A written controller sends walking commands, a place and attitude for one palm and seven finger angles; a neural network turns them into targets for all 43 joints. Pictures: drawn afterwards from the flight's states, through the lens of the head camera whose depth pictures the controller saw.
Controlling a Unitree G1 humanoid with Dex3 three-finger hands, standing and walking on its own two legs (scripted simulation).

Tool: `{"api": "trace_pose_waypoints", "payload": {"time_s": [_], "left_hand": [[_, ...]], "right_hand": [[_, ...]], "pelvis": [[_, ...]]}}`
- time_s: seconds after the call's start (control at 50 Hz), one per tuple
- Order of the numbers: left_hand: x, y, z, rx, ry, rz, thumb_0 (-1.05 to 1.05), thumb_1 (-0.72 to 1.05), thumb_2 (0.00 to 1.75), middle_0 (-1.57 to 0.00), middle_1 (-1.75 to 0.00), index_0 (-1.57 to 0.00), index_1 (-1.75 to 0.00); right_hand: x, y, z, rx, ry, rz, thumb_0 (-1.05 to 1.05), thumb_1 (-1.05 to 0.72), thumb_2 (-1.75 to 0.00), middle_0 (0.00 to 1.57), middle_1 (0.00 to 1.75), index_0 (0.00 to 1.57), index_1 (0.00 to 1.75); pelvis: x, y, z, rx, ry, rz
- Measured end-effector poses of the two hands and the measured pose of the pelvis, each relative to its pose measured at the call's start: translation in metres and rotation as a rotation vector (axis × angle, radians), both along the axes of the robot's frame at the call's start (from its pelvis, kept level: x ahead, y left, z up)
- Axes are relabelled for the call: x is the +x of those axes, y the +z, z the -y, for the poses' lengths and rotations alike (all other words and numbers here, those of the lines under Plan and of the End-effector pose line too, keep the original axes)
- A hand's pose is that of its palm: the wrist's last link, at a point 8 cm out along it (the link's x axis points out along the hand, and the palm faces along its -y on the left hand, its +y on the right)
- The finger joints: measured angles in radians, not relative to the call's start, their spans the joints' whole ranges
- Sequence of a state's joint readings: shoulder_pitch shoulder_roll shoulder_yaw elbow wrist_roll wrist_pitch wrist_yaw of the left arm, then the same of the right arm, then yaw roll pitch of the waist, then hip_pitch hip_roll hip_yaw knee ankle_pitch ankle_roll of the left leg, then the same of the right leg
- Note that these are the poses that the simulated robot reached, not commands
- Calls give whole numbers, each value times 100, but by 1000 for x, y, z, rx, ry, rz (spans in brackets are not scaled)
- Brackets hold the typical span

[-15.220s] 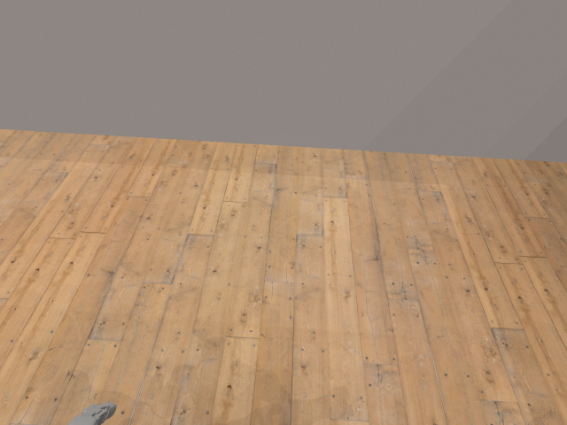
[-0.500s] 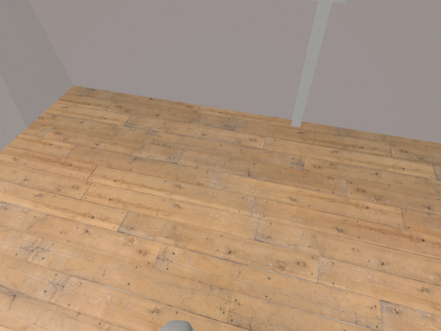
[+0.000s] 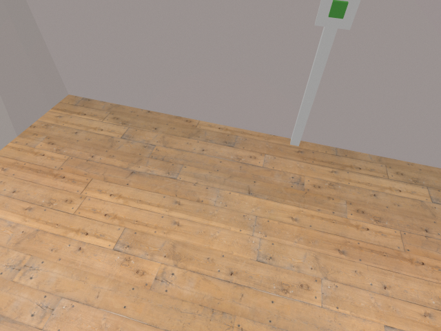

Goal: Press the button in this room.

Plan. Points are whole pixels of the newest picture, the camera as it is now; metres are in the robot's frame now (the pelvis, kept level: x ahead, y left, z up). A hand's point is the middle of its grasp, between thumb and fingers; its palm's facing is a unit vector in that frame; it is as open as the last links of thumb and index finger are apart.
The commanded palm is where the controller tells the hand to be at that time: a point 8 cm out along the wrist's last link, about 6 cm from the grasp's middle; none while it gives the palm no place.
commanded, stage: stand and wait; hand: left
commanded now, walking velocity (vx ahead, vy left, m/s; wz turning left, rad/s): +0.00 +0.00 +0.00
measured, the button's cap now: (338, 9) +1.39 -0.44 +0.09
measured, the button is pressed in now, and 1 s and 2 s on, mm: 0 0 0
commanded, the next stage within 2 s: turn or walk to find it in 0.20 s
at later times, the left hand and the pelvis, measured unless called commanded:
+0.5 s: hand out of the picture +0.02 +0.15 -0.17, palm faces -0.06 -0.98 -0.21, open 7.4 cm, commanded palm none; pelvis +0.01 -0.03 +0.00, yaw -5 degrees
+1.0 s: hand out of the picture +0.05 +0.09 -0.19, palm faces +0.16 -0.98 -0.16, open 7.4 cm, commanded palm none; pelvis +0.09 -0.06 -0.01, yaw +5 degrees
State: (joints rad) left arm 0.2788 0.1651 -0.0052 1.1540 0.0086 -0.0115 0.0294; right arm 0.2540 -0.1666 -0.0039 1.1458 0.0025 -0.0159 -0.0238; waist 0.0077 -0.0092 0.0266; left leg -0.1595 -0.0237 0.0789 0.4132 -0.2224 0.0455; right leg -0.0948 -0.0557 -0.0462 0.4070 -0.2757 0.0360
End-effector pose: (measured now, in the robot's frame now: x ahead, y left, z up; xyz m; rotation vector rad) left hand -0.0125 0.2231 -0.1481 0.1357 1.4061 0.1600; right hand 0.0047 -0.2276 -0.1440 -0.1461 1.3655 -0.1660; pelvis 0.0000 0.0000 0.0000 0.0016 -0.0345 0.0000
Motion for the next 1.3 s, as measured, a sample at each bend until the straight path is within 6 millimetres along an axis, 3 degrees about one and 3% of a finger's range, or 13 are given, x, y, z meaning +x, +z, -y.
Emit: {"api": "trace_pose_waypoints", "payload": {"time_s": [0.16, 0.34, 0.42, 0.52, 0.6, 0.76, 0.9, 1.0, 1.1, 1.18, 1.3], "left_hand": [[8, 2, -4, 14, -11, 7, 0, 91, 89, -20, -30, -20, -30], [10, 0, -1, 9, -30, 0, 0, 91, 89, -20, -30, -20, -30], [15, 4, 10, 5, -70, -40, 0, 91, 89, -20, -30, -20, -30], [43, 11, 32, 27, -96, 0, 1, 91, 90, -20, -30, -20, -30], [59, 4, 56, 44, -80, 49, 0, 91, 90, -20, -30, -20, -30], [57, 8, 98, -6, -7, -16, 1, 92, 89, -20, -30, -20, -30], [53, 2, 105, -35, 80, -51, 1, 91, 89, -20, -30, -20, -30], [52, -10, 88, -39, 139, -64, 0, 90, 89, -20, -30, -20, -30], [59, -26, 55, -29, 173, -70, 0, 90, 89, -20, -30, -20, -30], [89, -16, 26, 21, 175, -1, 1, 91, 89, -20, -30, -20, -30], [145, 8, -1, 95, 168, 174, 1, 91, 89, -20, -30, -20, -30]], "right_hand": [[-21, 1, 1, 1, -16, -52, 0, -91, -90, 20, 30, 20, 30], [-25, -1, 8, -4, -48, -39, 0, -90, -90, 20, 30, 20, 30], [-29, -7, 15, 15, -106, -17, 0, -90, -90, 20, 30, 20, 30], [-42, -17, 31, 46, -138, -70, 0, -90, -90, 20, 30, 20, 30], [-41, -28, 48, 67, -133, -136, 0, -90, -90, 20, 30, 20, 30], [21, -12, 70, 58, -57, -128, 0, -91, -90, 20, 30, 19, 29], [95, -13, 74, 35, 42, -72, 0, -91, -90, 20, 30, 19, 29], [161, -9, 63, 1, 133, 18, 0, -91, -90, 20, 30, 19, 29], [218, -3, 44, -31, 199, 148, 0, -91, -90, 20, 30, 19, 29], [231, 8, 36, -39, 218, 183, 0, -91, -90, 20, 30, 20, 29], [224, 10, 37, -19, 239, 145, 0, -90, -90, 20, 30, 20, 30]], "pelvis": [[-1, 2, 1, 1, 2, 2], [0, -1, 5, 9, -31, 4], [5, -2, 13, 12, -79, -4], [17, -4, 35, 22, -95, -8], [30, -13, 58, 24, -75, -1], [54, 0, 80, 27, -17, -25], [75, -3, 75, 14, 47, -37], [90, -11, 64, 3, 92, -42], [101, -21, 47, 4, 126, -41], [104, -13, 41, -14, 152, -33], [108, -5, 46, -17, 190, -29]]}}
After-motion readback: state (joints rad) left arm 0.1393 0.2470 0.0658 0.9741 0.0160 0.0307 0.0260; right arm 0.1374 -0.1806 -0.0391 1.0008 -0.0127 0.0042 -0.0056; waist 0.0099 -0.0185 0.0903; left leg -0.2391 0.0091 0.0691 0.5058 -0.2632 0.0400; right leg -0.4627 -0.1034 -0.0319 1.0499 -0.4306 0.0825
